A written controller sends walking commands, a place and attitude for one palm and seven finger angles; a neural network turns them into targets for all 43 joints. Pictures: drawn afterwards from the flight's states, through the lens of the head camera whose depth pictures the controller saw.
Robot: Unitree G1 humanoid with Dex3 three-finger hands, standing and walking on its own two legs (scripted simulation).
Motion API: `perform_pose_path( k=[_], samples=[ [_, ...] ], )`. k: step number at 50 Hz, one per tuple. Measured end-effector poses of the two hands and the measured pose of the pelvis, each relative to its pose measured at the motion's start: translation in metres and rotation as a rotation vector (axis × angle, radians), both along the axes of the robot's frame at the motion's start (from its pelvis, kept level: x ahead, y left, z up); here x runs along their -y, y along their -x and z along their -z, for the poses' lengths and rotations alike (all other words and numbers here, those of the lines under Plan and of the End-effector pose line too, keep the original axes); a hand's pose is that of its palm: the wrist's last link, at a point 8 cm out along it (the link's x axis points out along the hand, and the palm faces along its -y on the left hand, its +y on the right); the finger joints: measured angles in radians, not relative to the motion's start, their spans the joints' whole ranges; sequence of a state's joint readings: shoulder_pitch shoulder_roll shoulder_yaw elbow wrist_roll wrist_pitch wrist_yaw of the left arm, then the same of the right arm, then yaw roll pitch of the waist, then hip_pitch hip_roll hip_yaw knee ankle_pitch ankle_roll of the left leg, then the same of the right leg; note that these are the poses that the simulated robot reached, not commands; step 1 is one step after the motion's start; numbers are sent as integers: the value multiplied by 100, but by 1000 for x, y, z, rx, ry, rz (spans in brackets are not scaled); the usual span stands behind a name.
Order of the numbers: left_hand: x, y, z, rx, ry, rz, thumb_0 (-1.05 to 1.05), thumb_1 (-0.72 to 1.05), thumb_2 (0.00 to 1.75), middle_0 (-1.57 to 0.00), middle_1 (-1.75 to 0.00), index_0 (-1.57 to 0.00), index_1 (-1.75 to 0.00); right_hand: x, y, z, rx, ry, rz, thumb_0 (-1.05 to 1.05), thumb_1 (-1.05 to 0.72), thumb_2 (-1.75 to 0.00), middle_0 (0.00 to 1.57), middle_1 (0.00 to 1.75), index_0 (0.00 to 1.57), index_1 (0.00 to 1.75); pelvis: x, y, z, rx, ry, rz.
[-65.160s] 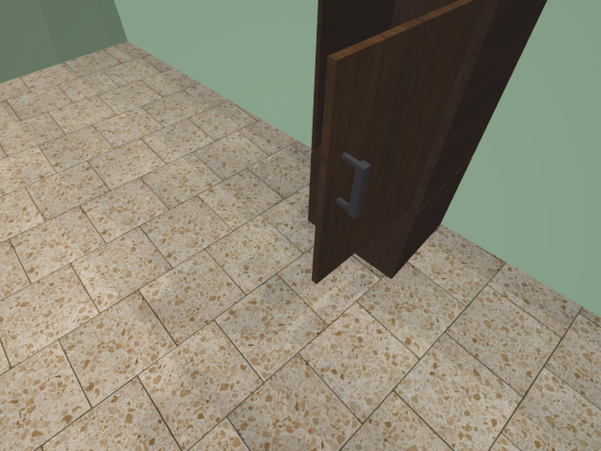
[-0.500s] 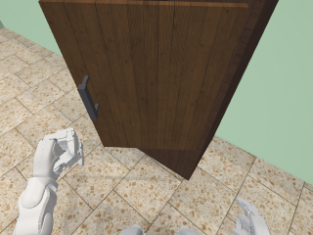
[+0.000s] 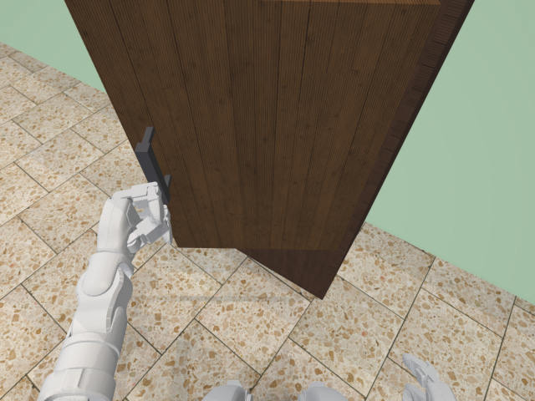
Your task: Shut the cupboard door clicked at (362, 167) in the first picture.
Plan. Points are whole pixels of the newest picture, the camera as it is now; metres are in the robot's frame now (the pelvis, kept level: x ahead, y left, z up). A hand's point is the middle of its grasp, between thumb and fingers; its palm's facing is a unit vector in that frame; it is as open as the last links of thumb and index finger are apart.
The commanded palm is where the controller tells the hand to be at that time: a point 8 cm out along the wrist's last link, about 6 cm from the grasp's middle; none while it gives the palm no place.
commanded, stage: bring the fist close to the handle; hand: left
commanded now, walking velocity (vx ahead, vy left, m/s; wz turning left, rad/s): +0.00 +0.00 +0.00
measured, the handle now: (157, 167) +0.46 +0.21 +0.06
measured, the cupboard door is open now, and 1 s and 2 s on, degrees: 32 28 13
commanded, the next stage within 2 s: push the door shut along its arc in 0.40 s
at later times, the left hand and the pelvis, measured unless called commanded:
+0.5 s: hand (163, 220) +0.36 +0.17 +0.06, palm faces +0.03 -1.00 -0.02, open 3.1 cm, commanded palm +0.33 +0.22 +0.06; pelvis -0.01 +0.00 +0.00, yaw +0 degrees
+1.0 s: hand (174, 191) +0.41 +0.17 +0.06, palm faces -0.08 -1.00 -0.02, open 3.1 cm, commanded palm +0.40 +0.21 +0.06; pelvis -0.01 -0.01 -0.01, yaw +0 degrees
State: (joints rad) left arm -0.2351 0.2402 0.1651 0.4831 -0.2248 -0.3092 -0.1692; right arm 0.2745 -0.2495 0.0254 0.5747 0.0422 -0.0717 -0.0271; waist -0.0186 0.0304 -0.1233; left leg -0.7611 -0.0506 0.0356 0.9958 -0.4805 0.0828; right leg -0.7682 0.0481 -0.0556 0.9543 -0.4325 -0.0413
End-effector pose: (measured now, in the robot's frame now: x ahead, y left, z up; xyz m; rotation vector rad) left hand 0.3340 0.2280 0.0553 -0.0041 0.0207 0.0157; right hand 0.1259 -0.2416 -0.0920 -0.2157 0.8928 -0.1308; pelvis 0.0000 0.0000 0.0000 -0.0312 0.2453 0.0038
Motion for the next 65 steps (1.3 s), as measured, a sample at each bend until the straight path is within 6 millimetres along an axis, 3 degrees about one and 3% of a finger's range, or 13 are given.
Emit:
perform_pose_path(
  k=[6,13,20,27,32,37,65],
  samples=[
    [0,-8,-2,36,-5,-25,2,90,90,-130,-150,-129,-150,-1,12,3,-46,1,9,1,-90,-90,21,30,21,30,-3,1,1,-3,2,4],
    [3,1,1,15,-14,-5,2,90,90,-130,-150,-130,-150,1,21,3,-70,-4,24,1,-90,-90,21,30,21,30,-4,3,-1,7,1,8],
    [-5,3,2,30,-13,-46,2,90,90,-130,-150,-130,-150,4,20,1,-64,14,14,1,-90,-90,21,30,21,30,-1,8,0,12,2,0],
    [3,-3,-2,36,-19,-6,2,90,90,-130,-150,-130,-150,7,15,2,-49,12,4,1,-90,-90,21,30,21,30,1,9,0,12,1,-6],
    [5,-13,5,-9,-25,10,2,90,90,-130,-150,-130,-150,9,14,2,-46,15,8,1,-90,-90,21,30,21,30,4,10,1,6,-3,-6],
    [3,-31,-3,30,-35,22,2,90,90,-130,-150,-130,-150,14,19,6,-68,23,15,1,-90,-90,21,30,21,30,8,10,3,-6,-3,-6],
    [6,-92,-6,-13,-24,163,2,90,90,-130,-150,-131,-150,32,84,21,-253,59,103,1,-90,-90,21,30,21,30,8,16,13,-66,11,-9]
  ],
)
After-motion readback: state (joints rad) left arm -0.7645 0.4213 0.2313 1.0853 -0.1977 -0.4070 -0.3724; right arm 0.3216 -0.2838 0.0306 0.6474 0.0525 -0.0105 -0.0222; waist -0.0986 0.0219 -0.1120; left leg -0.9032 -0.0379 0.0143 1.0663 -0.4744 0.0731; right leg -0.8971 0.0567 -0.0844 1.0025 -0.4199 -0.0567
